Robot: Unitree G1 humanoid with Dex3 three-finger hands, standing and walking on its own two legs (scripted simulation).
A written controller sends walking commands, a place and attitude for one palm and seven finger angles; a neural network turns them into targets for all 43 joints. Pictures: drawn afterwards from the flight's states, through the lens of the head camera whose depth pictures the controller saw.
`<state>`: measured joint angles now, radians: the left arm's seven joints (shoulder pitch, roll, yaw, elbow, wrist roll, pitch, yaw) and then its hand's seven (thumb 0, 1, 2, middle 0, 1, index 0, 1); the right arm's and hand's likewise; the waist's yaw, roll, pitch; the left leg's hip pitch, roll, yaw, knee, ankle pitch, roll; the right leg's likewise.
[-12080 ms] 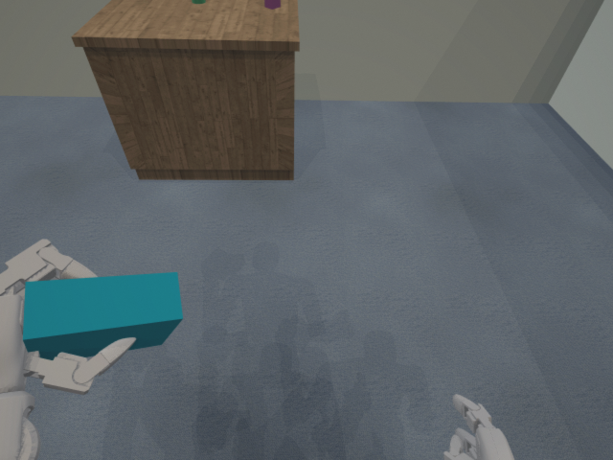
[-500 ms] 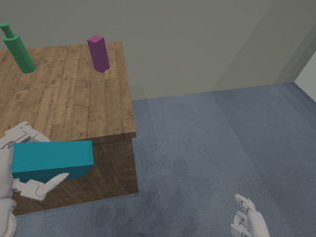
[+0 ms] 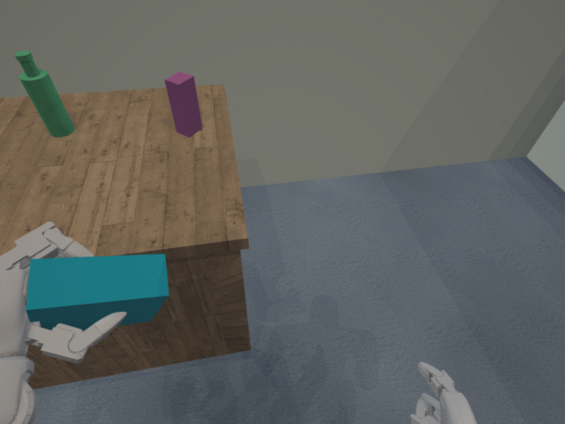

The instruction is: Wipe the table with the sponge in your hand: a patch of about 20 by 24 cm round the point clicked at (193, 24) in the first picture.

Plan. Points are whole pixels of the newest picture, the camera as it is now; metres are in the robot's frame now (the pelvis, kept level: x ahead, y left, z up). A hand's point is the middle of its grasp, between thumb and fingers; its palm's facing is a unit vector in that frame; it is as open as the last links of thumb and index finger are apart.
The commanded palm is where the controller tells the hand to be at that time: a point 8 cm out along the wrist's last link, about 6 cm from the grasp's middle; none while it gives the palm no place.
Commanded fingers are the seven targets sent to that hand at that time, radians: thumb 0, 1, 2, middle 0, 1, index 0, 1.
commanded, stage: look again from close up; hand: left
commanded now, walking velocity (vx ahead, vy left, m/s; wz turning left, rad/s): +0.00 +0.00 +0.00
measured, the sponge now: (120, 293) +0.23 +0.21 +0.13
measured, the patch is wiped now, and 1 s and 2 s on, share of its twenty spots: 0.00 0.00 0.00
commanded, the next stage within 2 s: shuffle to correct the standing spot in 0.02 s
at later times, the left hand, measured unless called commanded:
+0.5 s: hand (76, 278) +0.23 +0.25 +0.15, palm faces +0.33 -0.86 -0.39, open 9.1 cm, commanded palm +0.18 +0.29 +0.17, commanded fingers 0.00 0.10 1.30 -1.20 -1.60 -1.20 -1.60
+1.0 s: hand (101, 246) +0.28 +0.25 +0.15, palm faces +0.27 -0.87 -0.41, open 9.1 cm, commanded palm +0.22 +0.30 +0.17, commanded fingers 0.00 0.10 1.30 -1.20 -1.60 -1.20 -1.60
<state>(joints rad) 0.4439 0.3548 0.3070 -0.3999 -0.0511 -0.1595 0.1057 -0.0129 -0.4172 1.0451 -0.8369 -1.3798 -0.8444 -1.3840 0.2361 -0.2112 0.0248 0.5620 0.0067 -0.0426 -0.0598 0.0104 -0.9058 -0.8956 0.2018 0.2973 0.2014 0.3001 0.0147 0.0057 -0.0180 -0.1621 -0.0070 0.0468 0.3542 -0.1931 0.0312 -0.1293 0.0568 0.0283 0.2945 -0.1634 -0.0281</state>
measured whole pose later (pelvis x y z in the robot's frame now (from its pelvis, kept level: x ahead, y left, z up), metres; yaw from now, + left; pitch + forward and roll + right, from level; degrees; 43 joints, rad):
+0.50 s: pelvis +0.01 +0.02 -0.01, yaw -3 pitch +0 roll +0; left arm 0.46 0.37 0.33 -0.42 -0.04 -0.19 0.11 -0.01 -0.42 1.05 -0.84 -1.38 -0.84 -1.39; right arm 0.23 -0.23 0.01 0.56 0.00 -0.05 -0.05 0.01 -0.91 -0.90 0.20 0.30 0.20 0.30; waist 0.00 0.00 -0.02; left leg -0.22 -0.03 0.11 0.51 -0.29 0.07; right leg -0.24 0.04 0.08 0.53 -0.29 0.00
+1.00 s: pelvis +0.03 +0.04 -0.03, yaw -8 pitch +1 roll +0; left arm 0.46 0.36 0.35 -0.48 -0.05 -0.18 0.13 -0.01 -0.42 1.05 -0.84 -1.38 -0.84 -1.39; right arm 0.19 -0.24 0.01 0.56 0.01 0.01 -0.02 0.01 -0.91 -0.90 0.20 0.30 0.20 0.30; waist 0.00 0.03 0.01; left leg -0.26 -0.03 0.14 0.64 -0.41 0.03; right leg -0.30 0.02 0.09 0.66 -0.38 0.01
